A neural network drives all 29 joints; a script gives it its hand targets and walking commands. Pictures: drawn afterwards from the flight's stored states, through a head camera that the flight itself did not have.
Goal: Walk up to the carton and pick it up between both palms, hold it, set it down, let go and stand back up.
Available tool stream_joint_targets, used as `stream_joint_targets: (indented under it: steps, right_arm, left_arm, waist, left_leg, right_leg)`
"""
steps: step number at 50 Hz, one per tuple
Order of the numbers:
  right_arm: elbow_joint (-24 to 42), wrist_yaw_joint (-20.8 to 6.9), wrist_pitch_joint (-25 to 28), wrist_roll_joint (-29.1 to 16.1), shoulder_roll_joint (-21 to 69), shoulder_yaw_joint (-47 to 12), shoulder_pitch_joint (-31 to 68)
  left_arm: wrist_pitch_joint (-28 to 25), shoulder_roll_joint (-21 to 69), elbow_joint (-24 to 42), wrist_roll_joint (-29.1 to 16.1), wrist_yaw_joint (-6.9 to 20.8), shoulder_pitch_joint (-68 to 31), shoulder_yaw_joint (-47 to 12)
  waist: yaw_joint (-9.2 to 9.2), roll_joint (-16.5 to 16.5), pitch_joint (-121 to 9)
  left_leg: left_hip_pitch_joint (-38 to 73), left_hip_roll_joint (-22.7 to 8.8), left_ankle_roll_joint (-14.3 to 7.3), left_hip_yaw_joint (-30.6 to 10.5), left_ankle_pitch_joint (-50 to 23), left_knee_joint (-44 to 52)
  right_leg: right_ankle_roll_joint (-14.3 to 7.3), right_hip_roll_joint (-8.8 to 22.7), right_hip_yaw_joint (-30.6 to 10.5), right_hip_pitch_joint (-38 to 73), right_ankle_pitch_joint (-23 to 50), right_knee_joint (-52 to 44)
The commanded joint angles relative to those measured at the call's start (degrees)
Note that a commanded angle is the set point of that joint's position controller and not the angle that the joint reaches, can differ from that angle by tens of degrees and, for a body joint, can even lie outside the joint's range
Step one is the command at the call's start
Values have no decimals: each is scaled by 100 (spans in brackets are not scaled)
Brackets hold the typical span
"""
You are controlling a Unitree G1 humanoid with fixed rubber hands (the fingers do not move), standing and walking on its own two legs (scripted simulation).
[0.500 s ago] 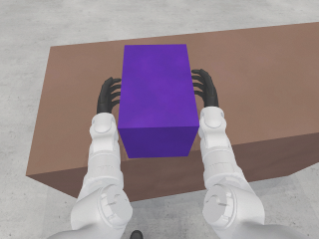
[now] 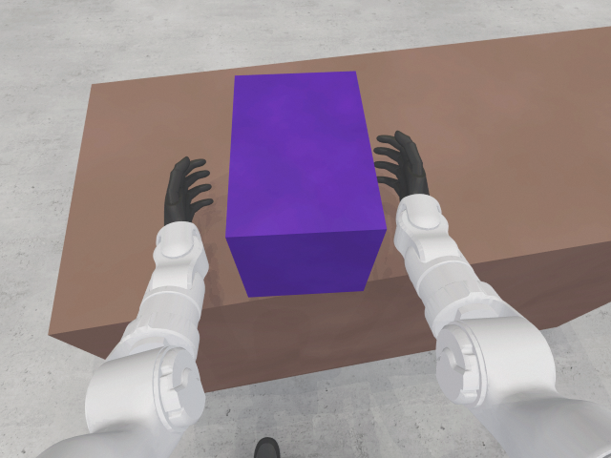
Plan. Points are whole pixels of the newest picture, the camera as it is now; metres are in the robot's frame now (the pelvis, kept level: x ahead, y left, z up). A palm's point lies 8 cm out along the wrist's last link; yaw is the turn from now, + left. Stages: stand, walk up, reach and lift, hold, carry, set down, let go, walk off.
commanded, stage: set down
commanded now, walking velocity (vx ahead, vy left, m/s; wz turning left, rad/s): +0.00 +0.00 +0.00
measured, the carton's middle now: (300, 186) +0.46 +0.06 +0.03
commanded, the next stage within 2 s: none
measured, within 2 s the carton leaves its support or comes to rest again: neither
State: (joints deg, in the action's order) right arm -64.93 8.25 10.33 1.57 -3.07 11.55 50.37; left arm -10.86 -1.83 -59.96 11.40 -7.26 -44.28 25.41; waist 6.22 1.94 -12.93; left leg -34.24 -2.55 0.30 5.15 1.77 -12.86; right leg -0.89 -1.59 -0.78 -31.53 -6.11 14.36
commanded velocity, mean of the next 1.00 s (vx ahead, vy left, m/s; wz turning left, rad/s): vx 0.00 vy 0.00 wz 0.00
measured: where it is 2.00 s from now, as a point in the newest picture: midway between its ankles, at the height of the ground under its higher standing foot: outside the picture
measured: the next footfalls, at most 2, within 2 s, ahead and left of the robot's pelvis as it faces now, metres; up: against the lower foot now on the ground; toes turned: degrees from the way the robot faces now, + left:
none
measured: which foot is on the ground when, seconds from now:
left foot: down 0.00-1.00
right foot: down 0.00-1.00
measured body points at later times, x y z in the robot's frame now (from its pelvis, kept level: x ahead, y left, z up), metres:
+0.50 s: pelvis -0.04 -0.01 +0.00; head +0.00 +0.01 +0.45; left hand +0.41 +0.23 +0.14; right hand +0.46 -0.12 +0.17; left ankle +0.01 +0.12 -0.74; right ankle -0.02 -0.11 -0.74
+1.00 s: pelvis -0.01 +0.00 +0.01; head +0.00 +0.01 +0.46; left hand +0.38 +0.23 +0.13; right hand +0.42 -0.14 +0.13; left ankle +0.01 +0.12 -0.74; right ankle -0.02 -0.11 -0.74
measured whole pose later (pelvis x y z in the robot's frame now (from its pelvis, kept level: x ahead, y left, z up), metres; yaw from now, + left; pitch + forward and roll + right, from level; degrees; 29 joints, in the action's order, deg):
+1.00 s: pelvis -0.01 +0.00 +0.01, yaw +1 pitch +5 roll -1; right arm -44.2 6.1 -11.7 -15.9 -13.5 -2.2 42.2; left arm 19.1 -9.1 -30.9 -3.6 -5.2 -36.2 10.2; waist 3.4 0.9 -4.9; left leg -14.7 -2.7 0.9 2.8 3.5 -13.2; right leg -1.4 -1.8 1.3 -9.6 -5.9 10.4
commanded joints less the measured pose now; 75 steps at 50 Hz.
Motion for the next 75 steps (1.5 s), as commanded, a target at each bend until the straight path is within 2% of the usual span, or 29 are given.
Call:
stream_joint_targets:
  steps: [1,5,9,12,15,22,27,31,36,42,45,50,55,60,66,75]
  right_arm:
    - [1250,-117,267,-316,-1067,-234,2851]
    - [1084,-230,42,-936,-1304,-826,3029]
    - [708,-302,-272,-1465,-1503,-1287,3406]
    - [470,-348,-496,-1624,-1675,-1383,3827]
    - [350,-392,-685,-1666,-1849,-1344,4224]
    - [-185,-393,-1189,-1867,-2106,-1401,4521]
    - [-71,-345,-1438,-1895,-2257,-1335,4514]
    - [259,-332,-1612,-1869,-2327,-1252,4408]
    - [850,-325,-1788,-1863,-2304,-1194,3959]
    - [2063,-274,-1804,-1767,-2078,-1127,2752]
    - [2790,-237,-1842,-1732,-1967,-1136,2117]
    - [3990,-160,-2016,-1715,-1830,-1179,1332]
    - [4921,-141,-2127,-1697,-1739,-1107,738]
    - [5363,-88,-2212,-1694,-1609,-1089,97]
    - [5648,-28,-2254,-1663,-1516,-1121,-704]
    - [6083,-143,-1922,-1488,-1463,-1119,-2011]
  left_arm:
    - [-315,-686,1349,-546,-51,-2902,-754]
    - [-152,-924,1287,-1153,-40,-3044,-1277]
    - [117,-1205,841,-1709,-37,-3310,-1657]
    - [318,-1505,465,-2030,-72,-3676,-1804]
    - [517,-1784,308,-2258,-149,-4098,-1906]
    - [1074,-2063,195,-2500,-226,-4575,-2044]
    - [1371,-2076,497,-2589,-211,-4643,-2093]
    - [1623,-2021,957,-2560,-184,-4543,-2056]
    - [2020,-1893,1648,-2301,-104,-4020,-1857]
    - [2384,-1657,2910,-1690,102,-2678,-1465]
    - [2592,-1546,3723,-1464,185,-1953,-1369]
    - [2987,-1443,4935,-1478,233,-1149,-1521]
    - [3128,-1439,5821,-1723,181,-706,-1784]
    - [3196,-1536,6216,-1888,177,-187,-1816]
    - [3306,-1567,6401,-1956,260,580,-1791]
    - [3060,-1364,6612,-1984,277,1779,-2039]
  waist:
    - [11,-272,-4988]
    - [20,-161,-4798]
    - [36,4,-3908]
    - [70,98,-3376]
    - [90,75,-3288]
    - [-19,-249,-2952]
    - [-209,-353,-2864]
    - [-296,-426,-2916]
    - [-294,-404,-2887]
    - [-245,-224,-2833]
    - [-228,-144,-2601]
    - [-249,-75,-1903]
    - [-296,-224,-1682]
    - [-299,-308,-1583]
    - [-320,-232,-1202]
    - [-365,-234,-387]
  left_leg:
    - [4148,319,269,-51,-3799,-1349]
    - [4048,293,284,-114,-3452,-1366]
    - [3714,229,208,-210,-2417,-1204]
    - [3404,169,118,-245,-1530,-1050]
    - [3177,133,40,-224,-1031,-970]
    - [3163,77,24,-217,-731,-940]
    - [3443,49,96,-289,-934,-915]
    - [3795,53,176,-352,-1322,-914]
    - [4134,100,217,-397,-1869,-879]
    - [4452,245,197,-367,-2641,-810]
    - [4570,320,193,-322,-2762,-754]
    - [4406,368,146,-252,-2205,-624]
    - [4134,371,81,-192,-1632,-592]
    - [3806,355,-4,-166,-1224,-553]
    - [3583,319,-41,-171,-854,-433]
    - [3622,224,83,-234,-306,-266]
  right_leg:
    - [387,-442,402,112,2460,96]
    - [390,-427,403,132,2002,5]
    - [439,-326,374,159,1054,-97]
    - [477,-214,362,162,293,-132]
    - [493,-125,357,275,-68,-86]
    - [428,3,330,512,-227,-83]
    - [371,-7,382,686,1,-138]
    - [297,-58,421,816,355,-206]
    - [226,-107,406,1258,980,-263]
    - [182,-183,344,2090,1993,-271]
    - [170,-229,332,2340,2219,-281]
    - [164,-236,354,2368,1841,-250]
    - [169,-190,365,2267,1434,-119]
    - [184,-105,314,2351,1241,-44]
    - [183,-29,258,2492,968,-86]
    - [82,-17,281,2197,99,-301]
